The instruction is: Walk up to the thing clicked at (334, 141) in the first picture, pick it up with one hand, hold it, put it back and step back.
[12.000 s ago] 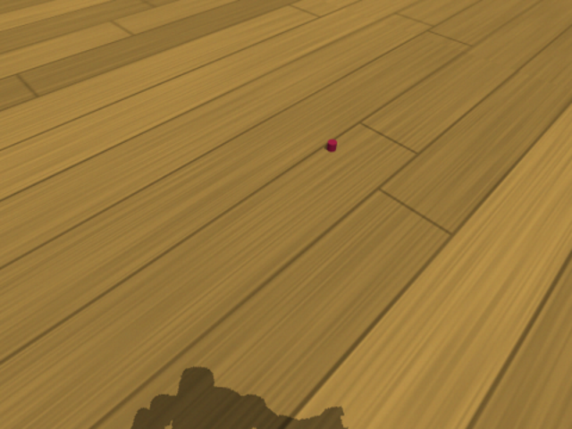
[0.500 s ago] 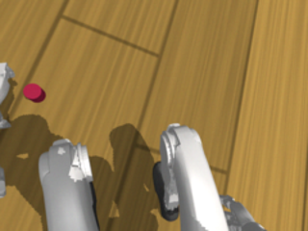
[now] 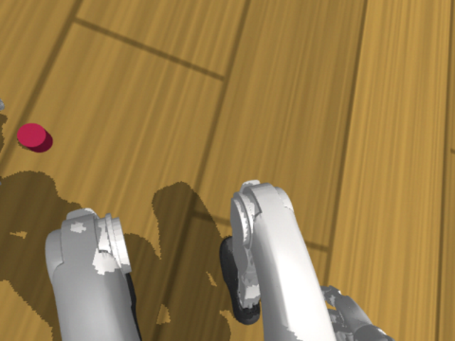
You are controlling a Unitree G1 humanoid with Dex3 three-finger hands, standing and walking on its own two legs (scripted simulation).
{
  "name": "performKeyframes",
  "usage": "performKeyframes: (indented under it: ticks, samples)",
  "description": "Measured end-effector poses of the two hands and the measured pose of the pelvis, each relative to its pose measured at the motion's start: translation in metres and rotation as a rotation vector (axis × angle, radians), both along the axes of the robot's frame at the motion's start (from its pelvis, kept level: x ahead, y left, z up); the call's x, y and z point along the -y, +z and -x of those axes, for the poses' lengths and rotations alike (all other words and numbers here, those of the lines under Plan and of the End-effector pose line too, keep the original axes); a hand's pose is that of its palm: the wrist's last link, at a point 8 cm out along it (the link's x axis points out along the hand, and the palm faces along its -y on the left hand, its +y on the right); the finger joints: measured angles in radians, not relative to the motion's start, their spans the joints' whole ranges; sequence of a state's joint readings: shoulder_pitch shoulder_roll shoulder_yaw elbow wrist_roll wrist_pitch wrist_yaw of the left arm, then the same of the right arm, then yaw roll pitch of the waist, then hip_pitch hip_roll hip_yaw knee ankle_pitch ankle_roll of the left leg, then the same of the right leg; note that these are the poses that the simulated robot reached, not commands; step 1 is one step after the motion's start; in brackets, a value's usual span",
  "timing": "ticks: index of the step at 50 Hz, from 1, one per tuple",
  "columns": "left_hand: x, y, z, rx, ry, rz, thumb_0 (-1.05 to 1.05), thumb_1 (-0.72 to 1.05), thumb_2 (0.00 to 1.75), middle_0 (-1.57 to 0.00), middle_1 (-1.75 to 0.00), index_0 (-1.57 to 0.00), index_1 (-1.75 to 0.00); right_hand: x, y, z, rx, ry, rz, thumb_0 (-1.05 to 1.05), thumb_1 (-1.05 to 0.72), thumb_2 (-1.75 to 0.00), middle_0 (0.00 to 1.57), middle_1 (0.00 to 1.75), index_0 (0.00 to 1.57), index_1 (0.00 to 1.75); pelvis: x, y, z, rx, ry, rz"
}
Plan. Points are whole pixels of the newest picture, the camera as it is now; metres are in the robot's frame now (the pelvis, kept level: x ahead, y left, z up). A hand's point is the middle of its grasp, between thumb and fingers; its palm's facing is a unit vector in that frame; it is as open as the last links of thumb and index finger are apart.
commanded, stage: rise first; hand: left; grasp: from above
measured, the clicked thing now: (35, 138) +0.49 +0.30 -0.29
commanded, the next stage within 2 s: approach in 1.16 s
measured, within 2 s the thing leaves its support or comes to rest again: neither
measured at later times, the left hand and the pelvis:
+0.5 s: hand out of the picture +0.44 +0.35 -0.18, palm faces -0.44 -0.09 -0.89, open 13.7 cm; pelvis +0.00 +0.00 +0.00, yaw -1 degrees
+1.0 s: hand out of the picture +0.44 +0.35 -0.17, palm faces -0.45 -0.08 -0.89, open 13.1 cm; pelvis +0.00 +0.00 +0.00, yaw -1 degrees
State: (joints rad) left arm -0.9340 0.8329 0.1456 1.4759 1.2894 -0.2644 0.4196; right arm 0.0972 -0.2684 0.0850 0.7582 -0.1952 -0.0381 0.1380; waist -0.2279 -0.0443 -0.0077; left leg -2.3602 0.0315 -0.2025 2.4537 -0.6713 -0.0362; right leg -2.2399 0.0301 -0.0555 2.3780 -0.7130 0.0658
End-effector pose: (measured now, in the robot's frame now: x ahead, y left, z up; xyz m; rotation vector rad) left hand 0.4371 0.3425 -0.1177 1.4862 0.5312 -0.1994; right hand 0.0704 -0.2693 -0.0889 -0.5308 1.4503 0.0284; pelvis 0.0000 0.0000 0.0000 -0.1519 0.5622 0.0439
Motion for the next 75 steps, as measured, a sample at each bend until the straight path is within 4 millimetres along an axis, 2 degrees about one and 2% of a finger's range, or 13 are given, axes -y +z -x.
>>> performKeyframes:
  ticks: [18,41,63,69,75]
  samples:
    - [-0.005,-0.004,-0.011,-0.004,0.001,0.004,0.0,-0.49,0.97,-0.15,-0.98,-0.15,-0.99,-0.003,0.005,0.012,-0.028,-0.002,0.012,0.0,-0.91,-0.9,0.2,0.3,0.21,0.3,-0.002,-0.002,0.0,0.008,-0.006,0.016]
    - [-0.006,0.006,-0.009,0.002,-0.019,-0.002,0.0,-0.41,0.91,-0.24,-0.88,-0.23,-0.9,-0.007,0.008,0.004,0.005,-0.001,-0.001,0.0,-0.91,-0.9,0.2,0.3,0.21,0.3,-0.004,0.002,0.002,0.005,0.001,0.018]
    - [-0.005,0.006,-0.007,-0.015,-0.022,0.001,0.0,-0.3,0.82,-0.34,-0.78,-0.33,-0.8,-0.006,0.009,0.014,-0.008,-0.008,0.0,0.0,-0.91,-0.89,0.2,0.3,0.21,0.3,-0.002,0.002,0.004,0.008,0.001,0.015]
    - [-0.002,0.003,-0.007,-0.019,-0.028,0.001,0.0,-0.3,0.82,-0.33,-0.77,-0.32,-0.79,-0.006,0.009,0.013,-0.005,-0.002,0.002,0.0,-0.91,-0.89,0.2,0.3,0.21,0.3,-0.002,0.001,0.004,0.009,0.0,0.014]
    - [0.017,-0.001,-0.017,0.001,-0.081,0.004,0.0,-0.31,0.83,-0.31,-0.8,-0.3,-0.81,-0.006,0.01,0.014,0.005,0.002,0.007,0.0,-0.9,-0.89,0.2,0.3,0.21,0.3,-0.001,0.0,0.004,0.007,-0.001,0.012]
